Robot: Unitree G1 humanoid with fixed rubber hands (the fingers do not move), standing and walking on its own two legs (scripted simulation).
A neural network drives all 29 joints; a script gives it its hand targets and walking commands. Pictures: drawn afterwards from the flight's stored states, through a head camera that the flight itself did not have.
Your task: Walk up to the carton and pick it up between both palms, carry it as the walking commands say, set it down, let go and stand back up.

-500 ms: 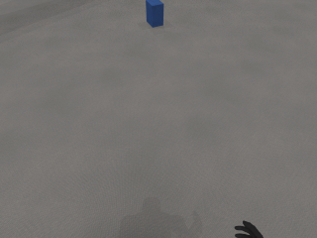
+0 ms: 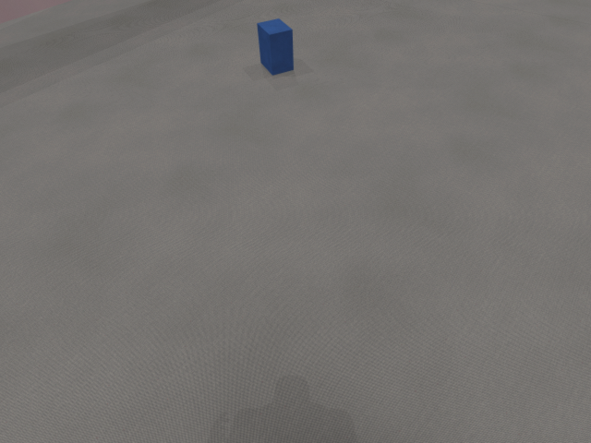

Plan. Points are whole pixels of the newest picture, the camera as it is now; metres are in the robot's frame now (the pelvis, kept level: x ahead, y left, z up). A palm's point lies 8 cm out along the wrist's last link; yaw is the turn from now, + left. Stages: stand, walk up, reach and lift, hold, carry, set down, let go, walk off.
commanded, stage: walk up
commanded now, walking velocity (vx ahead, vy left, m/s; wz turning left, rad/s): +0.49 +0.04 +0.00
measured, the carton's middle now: (275, 47) +2.59 +0.15 -0.62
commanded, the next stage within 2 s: none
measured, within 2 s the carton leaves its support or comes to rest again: neither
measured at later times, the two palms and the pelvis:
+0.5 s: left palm (111, 407) +0.22 +0.30 -0.13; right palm (427, 348) +0.30 -0.20 -0.11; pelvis +0.21 +0.06 +0.00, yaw +0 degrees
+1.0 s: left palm (177, 248) +0.51 +0.25 -0.11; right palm (436, 301) +0.39 -0.24 -0.13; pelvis +0.42 +0.01 +0.00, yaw +0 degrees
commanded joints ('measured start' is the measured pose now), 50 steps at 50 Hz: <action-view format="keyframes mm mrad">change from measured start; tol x32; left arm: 1 305 164 63 75 -2 -53 49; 39 -175 89 34 -52 -12 13 -16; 50 364 232 69 105 11 -49 63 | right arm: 1 -65 -101 -44 -73 -13 -22 17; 50 -28 -114 -49 -52 -17 -4 16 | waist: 1 60 -109 -136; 18 18 -280 -85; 22 -120 431 -305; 26 -71 43 -51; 44 -11 178 -41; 47 125 -396 -280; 50 73 -49 -109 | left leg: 1 -552 58 -88 426 153 28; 19 -179 5 182 -234 278 -39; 23 336 398 -607 -415 415 164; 38 77 303 -165 -588 412 140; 45 5 141 39 -179 612 119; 47 -469 -45 31 372 -36 31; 50 -576 52 -134 525 145 4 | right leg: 1 536 -250 422 -359 155 -49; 16 302 -180 54 -456 10 -69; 20 339 -128 24 -36 154 -51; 24 -291 15 116 587 -305 -1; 39 -209 -38 24 103 35 72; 45 326 66 -70 -211 -1 43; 47 714 -340 569 -363 -75 -62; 50 550 -340 583 -356 243 -9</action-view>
